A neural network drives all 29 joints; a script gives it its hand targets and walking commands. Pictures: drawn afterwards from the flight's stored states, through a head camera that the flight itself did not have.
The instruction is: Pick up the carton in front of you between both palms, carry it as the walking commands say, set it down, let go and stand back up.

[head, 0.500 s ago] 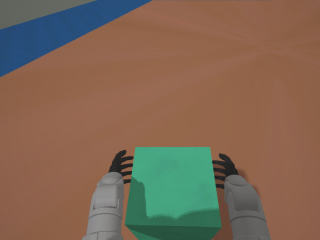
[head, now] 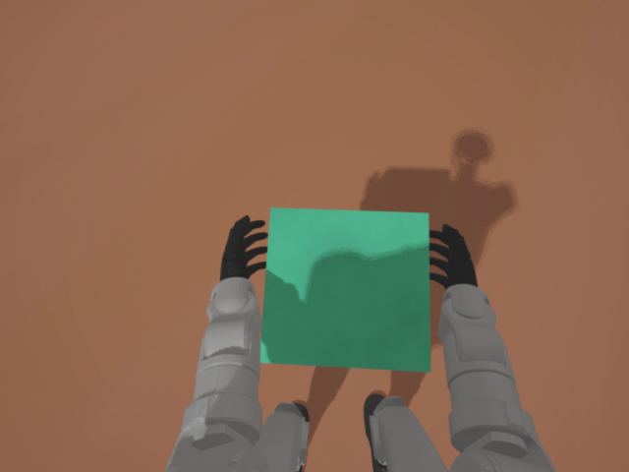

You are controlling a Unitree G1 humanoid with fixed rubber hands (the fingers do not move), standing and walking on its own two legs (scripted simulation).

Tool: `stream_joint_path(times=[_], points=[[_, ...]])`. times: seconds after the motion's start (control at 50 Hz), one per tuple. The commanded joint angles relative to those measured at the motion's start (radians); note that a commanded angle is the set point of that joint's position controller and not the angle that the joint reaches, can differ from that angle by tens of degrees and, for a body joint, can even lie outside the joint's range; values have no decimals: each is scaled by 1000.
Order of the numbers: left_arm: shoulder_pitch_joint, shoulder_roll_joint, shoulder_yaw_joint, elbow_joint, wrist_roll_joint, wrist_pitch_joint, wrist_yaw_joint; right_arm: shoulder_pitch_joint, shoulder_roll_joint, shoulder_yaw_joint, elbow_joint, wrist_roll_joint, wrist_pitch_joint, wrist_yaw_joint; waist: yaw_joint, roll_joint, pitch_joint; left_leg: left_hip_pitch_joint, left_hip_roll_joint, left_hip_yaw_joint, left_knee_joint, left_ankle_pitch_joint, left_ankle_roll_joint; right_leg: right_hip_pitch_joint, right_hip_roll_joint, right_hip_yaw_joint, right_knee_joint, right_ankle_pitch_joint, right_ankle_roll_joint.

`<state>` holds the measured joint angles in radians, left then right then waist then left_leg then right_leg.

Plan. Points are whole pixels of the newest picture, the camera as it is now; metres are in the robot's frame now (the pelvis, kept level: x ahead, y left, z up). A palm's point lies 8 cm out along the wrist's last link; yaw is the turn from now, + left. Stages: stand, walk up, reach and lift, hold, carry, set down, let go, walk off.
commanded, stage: set down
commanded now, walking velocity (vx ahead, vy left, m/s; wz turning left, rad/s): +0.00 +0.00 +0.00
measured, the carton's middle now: (343, 292) +0.38 -0.01 -0.18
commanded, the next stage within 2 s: none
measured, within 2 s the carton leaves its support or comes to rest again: rests again in 1.90 s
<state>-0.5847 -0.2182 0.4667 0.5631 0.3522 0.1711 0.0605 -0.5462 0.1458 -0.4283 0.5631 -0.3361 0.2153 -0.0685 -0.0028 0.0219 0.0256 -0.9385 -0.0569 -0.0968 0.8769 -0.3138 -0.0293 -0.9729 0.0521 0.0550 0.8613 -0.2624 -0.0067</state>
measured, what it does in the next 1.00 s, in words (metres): lowers itself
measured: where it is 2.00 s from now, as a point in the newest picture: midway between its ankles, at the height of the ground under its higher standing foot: (336, 457)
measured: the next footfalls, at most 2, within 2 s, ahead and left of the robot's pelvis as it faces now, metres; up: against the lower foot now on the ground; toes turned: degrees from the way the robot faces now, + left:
none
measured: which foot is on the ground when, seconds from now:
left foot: down 0.00-1.00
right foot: down 0.00-1.00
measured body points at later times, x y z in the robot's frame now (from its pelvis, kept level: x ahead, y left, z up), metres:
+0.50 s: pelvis -0.02 +0.01 -0.13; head +0.22 -0.01 +0.25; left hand +0.42 +0.11 -0.21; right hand +0.42 -0.18 -0.23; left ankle +0.05 +0.13 -0.68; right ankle +0.07 -0.11 -0.68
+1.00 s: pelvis -0.04 +0.00 -0.26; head +0.26 -0.04 +0.08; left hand +0.45 +0.09 -0.37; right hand +0.45 -0.21 -0.39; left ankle +0.05 +0.13 -0.68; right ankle +0.07 -0.11 -0.68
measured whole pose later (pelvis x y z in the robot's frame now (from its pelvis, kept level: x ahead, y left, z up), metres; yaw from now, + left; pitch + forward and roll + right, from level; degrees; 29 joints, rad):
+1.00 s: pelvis -0.04 +0.00 -0.26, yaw +4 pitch +46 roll +4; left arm -1.02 -0.13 0.45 0.70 0.15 0.14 0.27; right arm -1.07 -0.17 -0.29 0.85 -0.13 0.23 -0.07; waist -0.06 0.07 -0.08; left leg -2.11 -0.18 -0.06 1.86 -0.56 -0.09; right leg -2.17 0.10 0.08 1.86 -0.49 0.03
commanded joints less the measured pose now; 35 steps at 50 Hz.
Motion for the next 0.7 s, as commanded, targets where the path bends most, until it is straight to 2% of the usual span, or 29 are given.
stream_joint_path(times=[0.0, 0.04, 0.08, 0.16, 0.22, 0.38, 0.68], points=[[-458, -846, -613, 52, -150, -66, -216, -583, 834, 637, -32, 178, -111, 251, 0, -46, -1021, 78, -95, 55, 66, 345, 5, 469, 64, 4, 108, 467, 25], [-459, -862, -671, 18, -182, -59, -206, -585, 826, 680, -56, 202, -105, 256, -11, -46, -1119, 44, -102, 56, 114, 352, -2, 403, 69, -4, 157, 465, 28], [-456, -874, -694, 11, -197, -38, -199, -577, 812, 688, -51, 211, -85, 265, -23, -40, -1130, -2, -105, 56, 148, 307, -10, 306, 76, -16, 185, 399, 28], [-467, -887, -668, 56, -188, 20, -197, -591, 784, 647, 2, 200, -30, 293, -39, -27, -1016, -128, -106, 65, 189, 126, -16, 102, 83, -40, 224, 186, 20], [-494, -888, -624, 101, -176, 45, -191, -622, 767, 598, 51, 187, -3, 308, -45, -24, -956, -220, -109, 73, 229, 53, -18, -9, 86, -52, 263, 96, 15], [-600, -860, -571, 137, -185, 18, -141, -716, 713, 529, 120, 199, -19, 308, -59, -13, -1014, -374, -130, 88, 376, 48, -25, -181, 94, -61, 409, 101, 15], [-808, -789, -579, 145, -249, -13, -65, -920, 600, 553, 117, 272, -40, 265, -97, -35, -1163, -623, -167, 144, 654, -37, -32, -310, 90, -79, 648, 60, 37]])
